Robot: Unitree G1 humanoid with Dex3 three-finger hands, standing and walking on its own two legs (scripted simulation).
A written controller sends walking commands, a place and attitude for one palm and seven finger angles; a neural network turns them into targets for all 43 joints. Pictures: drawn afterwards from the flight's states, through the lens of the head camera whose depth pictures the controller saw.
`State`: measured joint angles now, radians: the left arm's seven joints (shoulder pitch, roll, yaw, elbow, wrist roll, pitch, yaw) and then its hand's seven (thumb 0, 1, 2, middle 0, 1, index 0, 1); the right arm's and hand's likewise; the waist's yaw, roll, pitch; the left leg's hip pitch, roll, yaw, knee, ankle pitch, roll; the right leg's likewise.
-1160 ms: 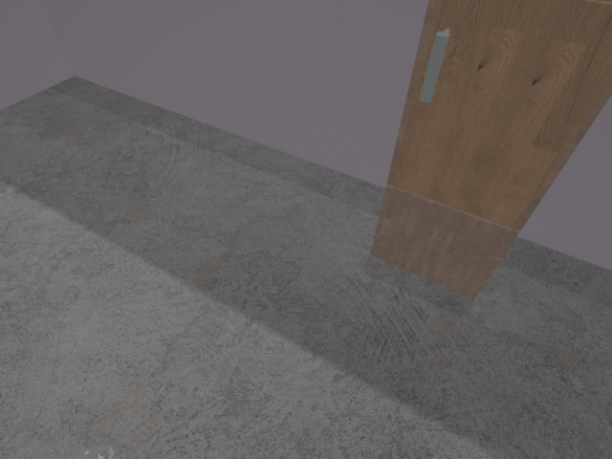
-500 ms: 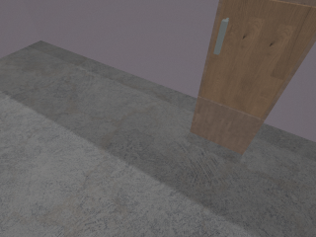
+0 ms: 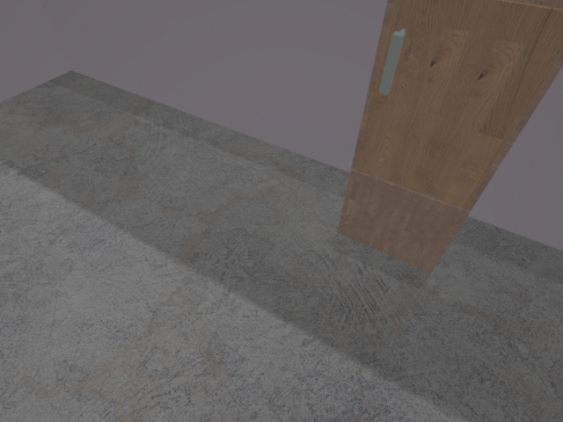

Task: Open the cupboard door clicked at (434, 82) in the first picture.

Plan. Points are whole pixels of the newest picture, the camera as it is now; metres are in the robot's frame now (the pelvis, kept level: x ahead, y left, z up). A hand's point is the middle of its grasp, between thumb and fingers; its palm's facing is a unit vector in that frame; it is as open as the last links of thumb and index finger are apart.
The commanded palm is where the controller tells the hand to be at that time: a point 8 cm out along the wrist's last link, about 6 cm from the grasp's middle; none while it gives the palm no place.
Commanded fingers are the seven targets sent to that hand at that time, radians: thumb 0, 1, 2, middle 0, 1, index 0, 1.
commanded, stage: look at it before walking up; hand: left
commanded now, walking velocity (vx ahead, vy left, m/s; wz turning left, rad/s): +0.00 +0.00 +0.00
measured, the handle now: (393, 61) +0.99 -0.25 +0.07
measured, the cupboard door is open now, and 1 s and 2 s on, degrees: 0 0 0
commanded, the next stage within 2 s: walk to a spot facing it in 0.28 s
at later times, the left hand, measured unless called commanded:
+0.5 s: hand out of the picture +0.08 +0.24 -0.16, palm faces -0.03 -0.94 -0.33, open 7.4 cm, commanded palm none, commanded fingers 0.00 0.90 0.90 -0.20 -0.30 -0.20 -0.30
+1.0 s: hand out of the picture +0.08 +0.18 -0.18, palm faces -0.11 -0.97 -0.20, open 7.3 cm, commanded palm none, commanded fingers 0.00 0.90 0.90 -0.20 -0.30 -0.20 -0.30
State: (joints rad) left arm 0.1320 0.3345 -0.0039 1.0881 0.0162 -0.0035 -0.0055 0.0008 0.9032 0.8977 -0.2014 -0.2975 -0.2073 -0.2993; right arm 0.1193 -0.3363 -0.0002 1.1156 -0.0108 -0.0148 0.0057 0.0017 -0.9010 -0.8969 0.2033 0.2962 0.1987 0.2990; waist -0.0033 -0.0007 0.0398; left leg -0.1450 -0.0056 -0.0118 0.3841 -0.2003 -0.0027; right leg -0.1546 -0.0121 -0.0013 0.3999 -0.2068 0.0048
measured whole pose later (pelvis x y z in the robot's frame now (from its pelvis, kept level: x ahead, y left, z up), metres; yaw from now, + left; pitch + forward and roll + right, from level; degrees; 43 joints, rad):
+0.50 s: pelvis +0.01 +0.00 +0.00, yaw -1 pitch -2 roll +0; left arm 0.15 0.32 0.00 1.09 0.02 0.01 0.00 0.00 0.90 0.90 -0.20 -0.30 -0.21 -0.30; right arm 0.11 -0.32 0.00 1.11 -0.02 -0.01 0.00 0.00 -0.90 -0.90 0.20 0.30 0.20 0.30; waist 0.01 0.00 0.03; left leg -0.13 0.01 0.00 0.39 -0.23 -0.01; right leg -0.14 0.00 0.01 0.40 -0.22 0.00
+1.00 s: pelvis +0.07 +0.00 -0.01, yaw -10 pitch +0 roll +0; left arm 0.33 0.16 0.05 1.02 0.03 0.03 0.02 0.00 0.90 0.90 -0.20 -0.30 -0.21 -0.30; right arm 0.13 -0.20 -0.05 0.98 0.00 0.02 -0.02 0.00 -0.90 -0.90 0.20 0.30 0.20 0.30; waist 0.03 -0.01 0.10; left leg -0.45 0.04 0.03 0.87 -0.42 -0.06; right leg -0.17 0.05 0.14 0.51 -0.34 -0.01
